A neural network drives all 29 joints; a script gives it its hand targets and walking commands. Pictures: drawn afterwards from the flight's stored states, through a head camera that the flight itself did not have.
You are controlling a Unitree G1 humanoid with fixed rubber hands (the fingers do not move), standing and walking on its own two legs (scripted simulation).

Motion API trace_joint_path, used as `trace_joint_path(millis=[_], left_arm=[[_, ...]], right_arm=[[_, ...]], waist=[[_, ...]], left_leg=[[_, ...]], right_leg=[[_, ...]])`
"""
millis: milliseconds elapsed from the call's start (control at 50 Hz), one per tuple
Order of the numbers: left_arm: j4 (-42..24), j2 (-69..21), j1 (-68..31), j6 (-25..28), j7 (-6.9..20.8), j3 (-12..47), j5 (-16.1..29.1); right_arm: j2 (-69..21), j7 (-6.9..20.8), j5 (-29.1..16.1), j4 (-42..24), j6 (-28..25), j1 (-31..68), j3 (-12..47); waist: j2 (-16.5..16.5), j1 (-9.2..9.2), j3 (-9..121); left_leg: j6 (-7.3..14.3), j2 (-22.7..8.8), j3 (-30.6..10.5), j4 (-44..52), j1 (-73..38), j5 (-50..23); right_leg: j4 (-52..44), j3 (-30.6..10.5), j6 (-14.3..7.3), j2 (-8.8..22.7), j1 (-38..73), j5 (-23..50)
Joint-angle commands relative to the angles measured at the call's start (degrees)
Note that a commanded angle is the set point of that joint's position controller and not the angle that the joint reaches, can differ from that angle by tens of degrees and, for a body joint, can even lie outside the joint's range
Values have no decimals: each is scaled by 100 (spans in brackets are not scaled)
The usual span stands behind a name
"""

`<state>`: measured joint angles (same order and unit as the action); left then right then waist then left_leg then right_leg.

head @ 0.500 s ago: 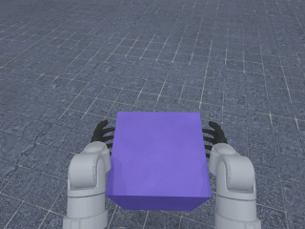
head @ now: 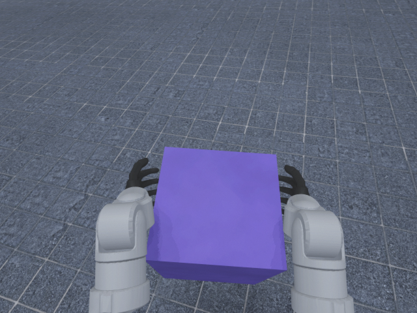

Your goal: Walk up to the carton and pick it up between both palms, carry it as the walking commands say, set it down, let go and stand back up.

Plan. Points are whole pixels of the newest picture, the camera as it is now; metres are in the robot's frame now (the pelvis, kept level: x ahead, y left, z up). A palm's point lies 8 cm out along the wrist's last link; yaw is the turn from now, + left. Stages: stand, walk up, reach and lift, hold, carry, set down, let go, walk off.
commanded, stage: carry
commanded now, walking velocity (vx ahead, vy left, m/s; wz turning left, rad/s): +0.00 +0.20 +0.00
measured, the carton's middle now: (214, 222) +0.30 +0.01 -0.01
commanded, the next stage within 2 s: none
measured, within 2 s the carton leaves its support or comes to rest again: neither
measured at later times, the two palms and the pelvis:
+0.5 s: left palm (21, 233) +0.25 +0.35 +0.07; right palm (178, 219) +0.26 +0.06 +0.08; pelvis -0.03 +0.19 +0.01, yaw +0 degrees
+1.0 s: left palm out of the picture +0.26 +0.46 +0.10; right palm (112, 229) +0.24 +0.17 +0.09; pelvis -0.04 +0.33 +0.01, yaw +0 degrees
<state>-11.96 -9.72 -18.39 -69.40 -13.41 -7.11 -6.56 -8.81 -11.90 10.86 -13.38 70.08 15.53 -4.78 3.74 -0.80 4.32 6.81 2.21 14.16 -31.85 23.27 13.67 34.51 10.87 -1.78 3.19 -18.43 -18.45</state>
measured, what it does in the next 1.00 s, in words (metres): steps to the left: left foot, then right foot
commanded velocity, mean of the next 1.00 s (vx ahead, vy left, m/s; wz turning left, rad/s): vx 0.00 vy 0.20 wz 0.00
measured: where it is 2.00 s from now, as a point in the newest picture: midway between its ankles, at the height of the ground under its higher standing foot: outside the picture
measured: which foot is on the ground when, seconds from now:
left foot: up 0.00-0.32, down 0.34-0.74, up 0.76-1.00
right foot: down 0.00-0.34, up 0.36-0.72, down 0.74-1.00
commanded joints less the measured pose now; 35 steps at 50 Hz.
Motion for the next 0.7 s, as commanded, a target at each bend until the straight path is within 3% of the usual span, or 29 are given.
trace_joint_path(millis=[0,20,40,60,80,120,140,180,200,220,260,280,300,320,340,360,380,400,420,440,460,480,500,520,540,580,600,640,680], left_arm=[[418,-5747,-1743,-150,2521,3397,2251],[525,-5847,-1782,-134,2522,3386,2247],[506,-5976,-1813,-156,2530,3479,2292],[212,-5953,-2278,-112,2518,3487,2379],[102,-6009,-2298,-78,2453,3494,2327],[-131,-5973,-2462,-46,2389,3471,2398],[-125,-5895,-2392,-59,2344,3474,2330],[127,-5672,-1711,-114,2327,3391,2158],[196,-5671,-1706,-110,2332,3311,2107],[402,-5660,-1517,-127,2310,3257,2008],[529,-5613,-1270,-155,2337,3311,1944],[366,-5605,-1615,-176,2324,3459,2004],[76,-5552,-1937,-130,2302,3590,2042],[29,-5583,-2100,-137,2286,3719,2105],[8,-5758,-2099,-102,2296,3827,2163],[-71,-5854,-2244,-95,2290,3856,2237],[30,-5997,-2086,-59,2305,3863,2195],[-317,-6004,-2414,-24,2286,4063,2429],[-496,-6150,-2620,-28,2299,4150,2592],[-1013,-6155,-3183,4,2300,4283,2787],[-878,-6197,-3028,0,2307,4248,2777],[-843,-6202,-2955,-11,2267,4221,2721],[-706,-6195,-2629,-4,2274,4187,2678],[-405,-5991,-2243,-58,2251,3918,2534],[-23,-5833,-1765,-148,2283,3755,2404],[538,-5748,-1575,-260,2386,3445,2298],[550,-5738,-1400,-241,2437,3491,2337],[590,-5745,-1613,-242,2450,3422,2250],[393,-5869,-1896,-181,2459,3419,2283]], right_arm=[[-5774,2136,-2878,-195,76,3115,3949],[-5740,2143,-2992,-454,60,3487,3998],[-5724,2146,-3103,-688,10,3833,4008],[-5843,2153,-3105,-508,1,3637,3987],[-5804,2165,-3149,-567,13,3639,3947],[-5969,2140,-3207,-389,22,3417,3893],[-5859,2128,-3107,-226,50,3226,3737],[-5798,2104,-3015,-77,98,2820,3703],[-5821,2100,-2987,-9,96,2766,3702],[-5817,2078,-3004,-30,90,2919,3718],[-5771,2084,-3012,-253,73,2998,3782],[-5747,2118,-2923,-67,80,2801,3657],[-5896,2164,-2974,42,51,2842,3683],[-5744,2179,-2810,245,54,2502,3520],[-5872,2216,-2877,164,62,2659,3593],[-5853,2236,-2919,48,51,2826,3523],[-5888,2234,-2973,-132,40,3058,3632],[-5794,2253,-3012,-265,-73,2957,3497],[-5865,2225,-2966,-451,-131,3005,3472],[-5967,2206,-2915,-314,-189,2817,3306],[-5948,2175,-2820,-268,-148,2733,3295],[-6021,2180,-2754,-49,-103,2546,3249],[-5930,2154,-2821,-435,-133,2828,3368],[-5879,2125,-2863,-433,-106,2879,3491],[-5662,2080,-2777,-428,-98,2711,3517],[-5556,2025,-2576,-59,-47,2471,3558],[-5435,2014,-2470,-210,-16,2271,3637],[-5540,2081,-2528,-30,40,2384,3651],[-5558,2092,-2750,-329,24,2934,3790]], waist=[[-1554,-96,817],[-1179,-115,702],[-729,-76,681],[-866,-27,759],[-785,-38,822],[-1374,29,1098],[-1351,11,1168],[-1712,-14,1215],[-1964,-10,1432],[-2014,-20,1512],[-2042,70,1534],[-1145,144,1578],[-66,196,1720],[1594,224,1530],[1501,143,1518],[1057,173,1774],[636,108,1606],[1274,205,1997],[1110,201,1993],[1584,191,1996],[870,174,1748],[677,164,1739],[33,178,1816],[-148,173,1919],[27,177,1828],[268,173,1713],[-24,160,1845],[-74,130,1745],[-435,33,1781]], left_leg=[[-567,-510,-1534,-2743,1643,1384],[-596,-610,-1966,-3123,1558,1122],[-623,-482,-1944,-3005,1453,974],[-703,-456,-1990,-3109,1435,800],[-722,-350,-1728,-2902,1484,687],[-858,-375,-1304,-2286,1500,445],[-943,-329,-1044,-2019,1397,665],[-939,-229,-653,-1410,686,817],[-950,-186,-535,-1214,384,825],[-947,-175,-482,-900,211,584],[-923,-191,-274,177,-587,-250],[-812,-415,-631,752,-1067,-383],[-580,-1198,-1449,1106,-1640,-1660],[-78,-2139,-2687,1144,-1979,-3055],[262,-2287,-2516,919,-1992,-3262],[397,-2057,-1827,683,-2097,-3579],[220,-1763,-1390,284,-2559,-4636],[388,-1838,-1457,297,-2579,-4673],[363,-1553,-1336,398,-2295,-3964],[338,-1542,-1421,840,-1570,-2120],[336,-1543,-1575,1196,-1175,-456],[308,-1505,-1429,1276,-1523,66],[358,-1524,-1317,1137,-1891,-650],[510,-1672,-1541,953,-2359,-1385],[636,-1785,-1627,926,-2113,-1818],[696,-1850,-1844,1100,-1617,-1768],[643,-1824,-2018,1213,-1678,-1421],[422,-1702,-1963,1206,-1639,-1630],[54,-1490,-1627,940,-923,-1902]], right_leg=[[-1720,-2849,-972,2925,1360,2627],[-1690,-2217,-924,2629,1030,2017],[-1701,-1855,-685,2242,882,1543],[-1487,-1361,-544,1989,942,1965],[-1347,-1256,-480,1879,967,2227],[-1018,-760,-336,1625,1515,3529],[-909,-643,-284,1585,1593,3795],[-893,-606,-143,1448,1254,3777],[-821,-543,-92,1447,1337,3906],[-717,-596,-25,1547,1291,3942],[-404,-396,294,1560,833,2736],[74,-215,503,1369,394,1707],[715,-42,723,943,-174,302],[1874,94,881,277,-1497,-1821],[2805,-433,723,304,-1605,-2407],[2918,-485,690,346,-1506,-2211],[3233,-452,688,311,-1742,-1829],[3051,-495,594,231,-2022,-1923],[3093,-511,600,270,-1769,-1654],[2796,-415,501,251,-1281,-1421],[3205,-431,441,271,-1216,-1069],[2906,-399,375,261,-1276,-774],[2684,-356,401,217,-1410,-727],[2345,-442,392,188,-1550,-870],[2155,-355,388,178,-1386,-993],[1393,-229,274,49,-687,-1100],[1192,-341,217,8,-527,-1102],[451,-204,161,-86,-142,-883],[-991,-342,128,307,1114,360]])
